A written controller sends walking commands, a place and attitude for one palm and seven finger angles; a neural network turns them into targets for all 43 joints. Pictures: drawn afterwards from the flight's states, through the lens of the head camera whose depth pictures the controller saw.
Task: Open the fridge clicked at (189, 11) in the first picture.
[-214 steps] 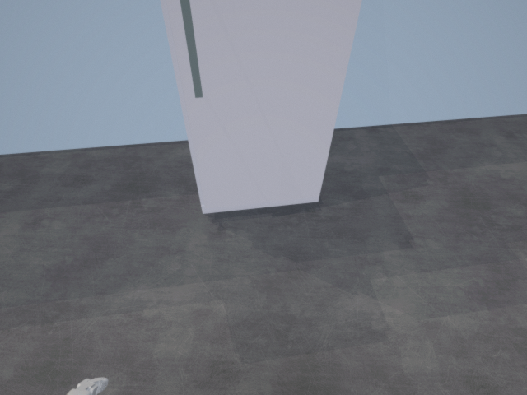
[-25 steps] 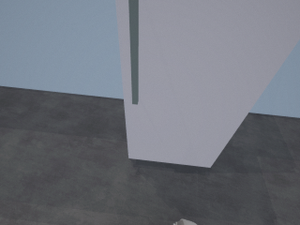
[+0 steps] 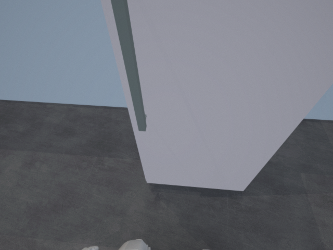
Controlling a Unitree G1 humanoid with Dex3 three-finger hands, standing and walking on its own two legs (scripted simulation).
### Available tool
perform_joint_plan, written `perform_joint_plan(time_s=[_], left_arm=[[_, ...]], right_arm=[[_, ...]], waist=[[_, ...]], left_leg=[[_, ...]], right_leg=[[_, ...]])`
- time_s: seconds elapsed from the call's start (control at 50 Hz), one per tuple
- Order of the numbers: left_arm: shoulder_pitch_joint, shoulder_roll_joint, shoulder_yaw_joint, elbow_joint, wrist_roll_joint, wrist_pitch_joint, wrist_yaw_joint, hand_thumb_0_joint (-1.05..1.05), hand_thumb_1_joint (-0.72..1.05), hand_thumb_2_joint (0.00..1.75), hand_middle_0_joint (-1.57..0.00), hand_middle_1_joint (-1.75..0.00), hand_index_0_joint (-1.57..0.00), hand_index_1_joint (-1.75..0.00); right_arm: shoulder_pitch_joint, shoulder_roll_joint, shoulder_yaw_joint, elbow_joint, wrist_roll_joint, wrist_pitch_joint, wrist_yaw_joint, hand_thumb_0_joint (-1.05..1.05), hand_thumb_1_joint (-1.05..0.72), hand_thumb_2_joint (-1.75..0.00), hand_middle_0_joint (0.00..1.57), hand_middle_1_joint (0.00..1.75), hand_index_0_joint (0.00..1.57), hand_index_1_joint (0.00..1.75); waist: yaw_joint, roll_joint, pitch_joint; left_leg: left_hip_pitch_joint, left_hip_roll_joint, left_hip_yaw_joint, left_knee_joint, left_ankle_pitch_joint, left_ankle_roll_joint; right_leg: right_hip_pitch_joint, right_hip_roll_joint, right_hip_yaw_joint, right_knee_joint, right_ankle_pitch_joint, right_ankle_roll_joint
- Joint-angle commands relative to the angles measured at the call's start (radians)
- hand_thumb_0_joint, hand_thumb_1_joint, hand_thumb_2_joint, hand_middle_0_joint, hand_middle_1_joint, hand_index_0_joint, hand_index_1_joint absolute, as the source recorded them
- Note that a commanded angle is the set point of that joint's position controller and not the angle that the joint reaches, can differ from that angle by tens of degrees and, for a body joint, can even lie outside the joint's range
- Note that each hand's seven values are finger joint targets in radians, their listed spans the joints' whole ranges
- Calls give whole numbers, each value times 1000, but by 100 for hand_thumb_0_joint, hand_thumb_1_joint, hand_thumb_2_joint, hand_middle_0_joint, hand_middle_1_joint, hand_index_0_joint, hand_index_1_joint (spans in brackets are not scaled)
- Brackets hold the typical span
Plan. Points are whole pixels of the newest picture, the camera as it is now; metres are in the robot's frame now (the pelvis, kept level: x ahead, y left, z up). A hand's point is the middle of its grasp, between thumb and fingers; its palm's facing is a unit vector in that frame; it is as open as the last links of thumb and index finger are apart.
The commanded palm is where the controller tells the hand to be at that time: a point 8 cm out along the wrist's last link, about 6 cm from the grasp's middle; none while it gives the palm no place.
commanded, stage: come to a stop and stand still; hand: left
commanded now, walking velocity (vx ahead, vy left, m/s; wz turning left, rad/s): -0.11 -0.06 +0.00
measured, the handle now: (134, 69) +0.50 +0.11 +0.16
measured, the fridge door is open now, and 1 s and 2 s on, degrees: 0 0 0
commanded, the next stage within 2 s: look again from close up in 1.84 s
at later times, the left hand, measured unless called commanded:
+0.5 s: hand out of the picture -0.03 +0.22 -0.17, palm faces -0.02 -0.98 -0.18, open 7.4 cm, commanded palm none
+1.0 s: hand out of the picture -0.05 +0.11 -0.17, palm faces +0.01 -0.99 -0.16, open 7.3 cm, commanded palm none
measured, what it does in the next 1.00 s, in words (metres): steps on the spot: left foot, then right foot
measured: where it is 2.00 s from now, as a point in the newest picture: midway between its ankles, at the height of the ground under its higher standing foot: outside the picture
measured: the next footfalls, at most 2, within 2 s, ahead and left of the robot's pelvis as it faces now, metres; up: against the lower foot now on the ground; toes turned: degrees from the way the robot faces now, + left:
left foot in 0.10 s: +0.02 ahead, +0.10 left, +0.00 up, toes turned +1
right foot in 0.64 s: -0.04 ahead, -0.12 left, +0.00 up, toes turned -5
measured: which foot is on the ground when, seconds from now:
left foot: up 0.00-0.08, down 0.10-1.00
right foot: down 0.00-0.12, up 0.14-0.62, down 0.64-1.00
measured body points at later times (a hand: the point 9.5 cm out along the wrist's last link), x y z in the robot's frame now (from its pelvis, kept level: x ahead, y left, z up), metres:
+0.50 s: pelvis -0.03 +0.03 +0.02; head -0.01 +0.06 +0.46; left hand -0.02 +0.27 -0.15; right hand +0.00 -0.21 -0.13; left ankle +0.02 +0.12 -0.73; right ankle -0.10 -0.13 -0.68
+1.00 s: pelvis -0.04 -0.04 +0.01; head -0.03 -0.05 +0.46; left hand -0.05 +0.16 -0.15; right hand -0.09 -0.24 -0.16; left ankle +0.00 +0.12 -0.73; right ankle -0.08 -0.12 -0.73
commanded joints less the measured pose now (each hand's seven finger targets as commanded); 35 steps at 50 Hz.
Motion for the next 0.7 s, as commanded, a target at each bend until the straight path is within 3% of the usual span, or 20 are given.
perform_joint_plan(time_s=[0.0,0.04,0.06,0.08,0.1,0.12,0.16,0.2,0.22,0.28,0.4,0.46,0.52,0.56,0.58,0.6,0.62,0.64,0.66,0.68], left_arm=[[61,178,48,-47,3,2,10,0,90,90,-20,-30,-20,-30],[45,171,47,-51,-4,11,7,0,90,90,-20,-30,-20,-30],[55,150,41,-55,-11,17,2,0,90,90,-20,-30,-20,-30],[85,97,31,-64,-18,25,-4,0,90,90,-20,-30,-20,-30],[81,73,26,-70,-19,29,-3,0,90,90,-20,-30,-20,-30],[72,99,31,-67,-12,36,-1,0,90,90,-20,-30,-20,-30],[112,115,43,-24,-2,45,-8,0,90,90,-20,-30,-20,-30],[169,114,42,14,-3,36,-19,0,90,90,-20,-30,-20,-30],[175,115,39,24,-4,35,-20,0,90,90,-20,-30,-20,-30],[165,117,40,23,-3,39,-22,0,90,90,-20,-30,-20,-30],[130,92,25,21,-3,41,-29,0,90,90,-20,-30,-20,-30],[139,69,12,31,-8,38,-31,0,90,90,-20,-30,-20,-30],[183,56,4,54,-14,26,-25,0,90,90,-20,-30,-20,-30],[258,59,4,88,-15,18,-20,0,90,90,-20,-30,-20,-30],[269,79,4,97,-12,11,-14,0,90,90,-20,-30,-20,-30],[256,119,4,94,-10,-1,-6,0,90,90,-20,-30,-20,-30],[213,159,4,85,-11,-6,-3,0,90,90,-20,-30,-20,-30],[165,171,2,67,-12,-5,-3,0,90,90,-20,-30,-20,-30],[146,155,1,64,-14,-13,-1,0,90,90,-20,-30,-20,-30],[139,123,-6,70,-16,-17,0,0,90,90,-20,-30,-20,-30]], right_arm=[[123,-30,-20,-36,3,-6,6,0,-90,-90,20,30,20,30],[158,-37,-20,-23,2,-14,6,0,-90,-90,20,30,20,30],[170,-63,-22,-24,0,-21,7,0,-90,-90,20,30,20,30],[151,-138,-34,-44,-11,-32,5,0,-90,-90,20,30,20,30],[97,-180,-37,-80,-18,-34,0,0,-90,-90,20,30,20,30],[44,-184,-33,-96,-22,-35,-8,0,-90,-90,20,30,20,30],[-32,-146,-17,-101,-20,-42,-23,0,-90,-90,20,30,20,30],[-44,-128,-9,-98,-14,-50,-25,0,-90,-90,20,30,20,30],[-22,-137,-11,-94,-13,-52,-25,0,-90,-90,20,30,20,30],[45,-147,-22,-66,-11,-51,-28,0,-90,-90,20,30,20,30],[112,-161,-34,-29,-15,-48,-26,0,-90,-90,20,30,20,30],[101,-178,-37,-18,-19,-41,-17,0,-90,-90,20,30,20,30],[86,-175,-39,-5,-18,-39,-7,0,-90,-90,20,30,20,30],[68,-161,-37,4,-10,-35,-3,0,-90,-90,20,30,20,30],[80,-129,-32,12,-5,-34,0,0,-90,-90,20,30,20,30],[82,-78,-20,12,3,-33,5,0,-90,-90,20,30,20,30],[73,-33,-2,4,3,-31,10,0,-90,-90,20,30,20,30],[72,-32,3,4,-5,-28,16,0,-90,-90,20,30,20,30],[68,-32,2,15,-13,-23,17,0,-90,-90,20,30,20,30],[81,-39,4,28,-15,-22,15,0,-90,-90,20,30,20,30]], waist=[[6,-201,-177],[-23,-203,-178],[-29,-132,-172],[-19,107,-146],[-14,246,-102],[-10,179,-77],[27,128,-41],[34,92,-78],[22,85,-97],[-12,87,-118],[-49,115,-109],[-47,135,-114],[-21,143,-110],[13,107,-111],[14,49,-100],[14,-51,-81],[-1,-182,-37],[-8,-184,-12],[-2,-276,25],[-6,-285,58]], left_leg=[[82,-9,4,-120,53,-6],[201,-12,17,-315,212,2],[280,24,-11,-413,285,16],[267,211,-240,-534,385,83],[138,351,-379,-637,466,172],[40,362,-371,-663,395,218],[43,262,-255,-659,322,168],[143,219,-191,-638,307,151],[194,214,-181,-642,316,146],[306,243,-199,-650,305,157],[364,262,-225,-656,329,178],[303,242,-217,-674,201,171],[240,209,-199,-662,182,151],[161,157,-134,-632,123,100],[105,113,-97,-594,93,65],[50,64,-49,-494,101,34],[55,19,5,-437,96,13],[113,16,8,-402,113,17],[114,21,0,-365,151,22],[119,29,-8,-350,179,25]], right_leg=[[122,-263,193,-103,456,-144],[55,-222,169,-53,299,-83],[-18,-174,144,0,138,-36],[-125,-59,72,124,-147,31],[-119,16,73,301,-373,64],[-79,8,162,431,-378,58],[-106,14,212,532,-262,60],[-143,15,201,555,-196,76],[-157,16,200,553,-180,86],[-190,4,194,512,-187,102],[-127,-14,153,323,-276,99],[-37,-6,123,210,-305,84],[67,13,88,37,-245,67],[201,19,53,-133,-84,60],[257,-11,93,-197,-62,49],[254,-118,220,-266,-139,17],[137,-211,302,-343,-274,-25],[21,-242,318,-379,-391,-45],[-27,-202,313,-392,-379,-45],[-39,-181,293,-378,-320,-46]])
